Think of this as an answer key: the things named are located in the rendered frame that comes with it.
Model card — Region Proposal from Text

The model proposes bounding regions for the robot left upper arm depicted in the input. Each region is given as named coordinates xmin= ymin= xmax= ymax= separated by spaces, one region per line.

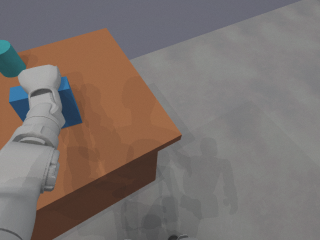
xmin=0 ymin=141 xmax=60 ymax=240

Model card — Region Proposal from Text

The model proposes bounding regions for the robot left hand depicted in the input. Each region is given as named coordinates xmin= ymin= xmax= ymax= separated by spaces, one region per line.
xmin=18 ymin=64 xmax=62 ymax=94

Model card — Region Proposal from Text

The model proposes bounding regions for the sponge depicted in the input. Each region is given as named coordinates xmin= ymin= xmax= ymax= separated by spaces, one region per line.
xmin=9 ymin=76 xmax=82 ymax=129

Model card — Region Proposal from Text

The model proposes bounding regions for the left robot forearm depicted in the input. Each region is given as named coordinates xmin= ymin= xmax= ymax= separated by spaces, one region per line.
xmin=0 ymin=85 xmax=66 ymax=159

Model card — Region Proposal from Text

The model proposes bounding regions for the table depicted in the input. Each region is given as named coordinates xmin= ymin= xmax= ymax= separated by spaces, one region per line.
xmin=0 ymin=28 xmax=182 ymax=240

